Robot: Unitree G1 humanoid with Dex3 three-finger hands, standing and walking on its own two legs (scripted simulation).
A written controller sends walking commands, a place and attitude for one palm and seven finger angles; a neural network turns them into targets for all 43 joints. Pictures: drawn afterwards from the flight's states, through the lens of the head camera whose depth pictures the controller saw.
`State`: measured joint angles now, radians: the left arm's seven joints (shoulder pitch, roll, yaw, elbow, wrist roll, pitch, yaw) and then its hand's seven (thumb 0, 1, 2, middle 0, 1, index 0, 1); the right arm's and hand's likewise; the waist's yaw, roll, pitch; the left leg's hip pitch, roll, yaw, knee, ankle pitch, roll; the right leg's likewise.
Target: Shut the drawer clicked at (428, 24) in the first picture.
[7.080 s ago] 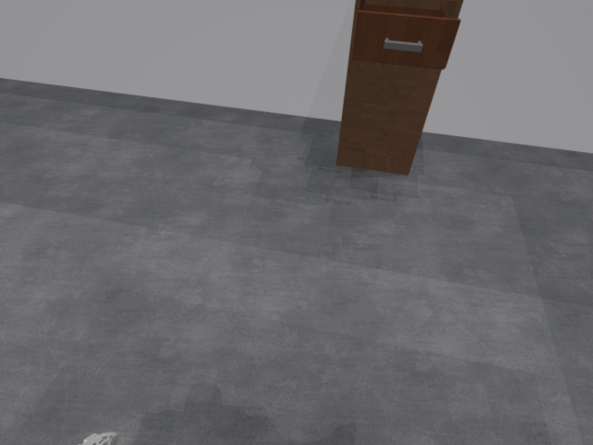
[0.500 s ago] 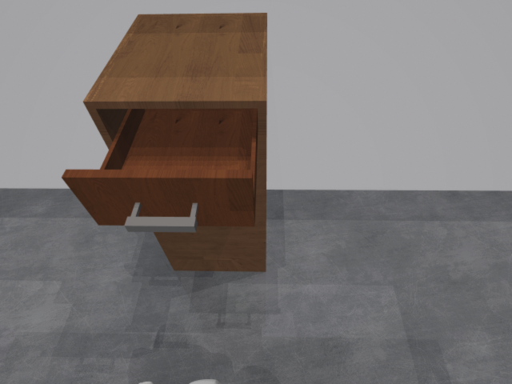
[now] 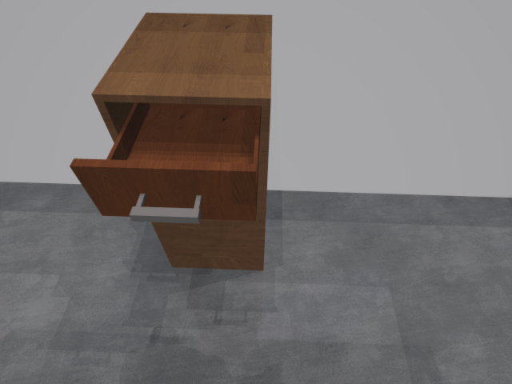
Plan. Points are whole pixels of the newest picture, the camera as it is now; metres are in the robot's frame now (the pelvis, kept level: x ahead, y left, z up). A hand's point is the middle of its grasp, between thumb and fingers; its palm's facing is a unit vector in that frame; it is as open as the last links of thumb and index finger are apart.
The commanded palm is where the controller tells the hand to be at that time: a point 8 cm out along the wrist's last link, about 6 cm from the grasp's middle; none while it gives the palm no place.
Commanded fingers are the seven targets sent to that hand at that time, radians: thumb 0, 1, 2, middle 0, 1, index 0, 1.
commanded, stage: come to a stop and stand still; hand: left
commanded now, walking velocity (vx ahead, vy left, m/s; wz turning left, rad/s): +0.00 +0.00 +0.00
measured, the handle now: (168, 207) +0.42 +0.21 -0.02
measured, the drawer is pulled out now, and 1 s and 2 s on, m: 0.20 0.20 0.20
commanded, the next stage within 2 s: look again from close up in 0.98 s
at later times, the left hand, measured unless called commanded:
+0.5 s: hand out of the picture -0.01 +0.13 -0.17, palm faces +0.05 -0.99 -0.16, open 7.3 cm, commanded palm none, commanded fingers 0.00 0.90 0.90 -0.20 -0.30 -0.20 -0.30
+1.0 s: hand out of the picture +0.00 +0.15 -0.17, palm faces +0.07 -0.98 -0.17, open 7.4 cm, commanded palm none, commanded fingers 0.00 0.90 0.90 -0.20 -0.30 -0.20 -0.30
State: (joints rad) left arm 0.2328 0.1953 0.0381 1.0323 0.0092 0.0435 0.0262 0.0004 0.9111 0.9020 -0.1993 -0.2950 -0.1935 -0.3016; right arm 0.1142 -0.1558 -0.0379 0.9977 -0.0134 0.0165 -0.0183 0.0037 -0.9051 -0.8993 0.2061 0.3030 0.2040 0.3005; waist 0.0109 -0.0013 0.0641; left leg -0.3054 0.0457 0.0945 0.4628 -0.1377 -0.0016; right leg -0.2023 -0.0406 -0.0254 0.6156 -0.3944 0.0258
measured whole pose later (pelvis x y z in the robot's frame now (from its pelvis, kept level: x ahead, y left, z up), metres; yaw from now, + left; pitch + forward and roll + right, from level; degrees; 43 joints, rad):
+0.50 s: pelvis -0.01 -0.03 +0.00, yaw +1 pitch -3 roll +0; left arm 0.28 0.12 0.02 1.13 0.00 0.02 0.03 0.01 0.92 0.90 -0.20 -0.30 -0.20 -0.30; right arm 0.39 -0.13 -0.01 1.20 -0.01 0.02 -0.03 0.01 -0.91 -0.90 0.20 0.30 0.20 0.30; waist -0.03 0.01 0.06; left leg -0.26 0.09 0.02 0.45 -0.14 -0.06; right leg -0.11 0.03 -0.06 0.47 -0.31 -0.04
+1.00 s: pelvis +0.02 -0.01 +0.01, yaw +1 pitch -2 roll +1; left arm 0.30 0.12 0.01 1.13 0.01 0.00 0.04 0.00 0.91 0.90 -0.20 -0.30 -0.19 -0.30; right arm 0.24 -0.15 -0.01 1.14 -0.01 -0.01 -0.04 0.01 -0.92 -0.90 0.20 0.30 0.20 0.30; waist 0.00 -0.01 0.05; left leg -0.21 0.05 0.04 0.43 -0.18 -0.03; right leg -0.06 -0.02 -0.05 0.43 -0.33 -0.01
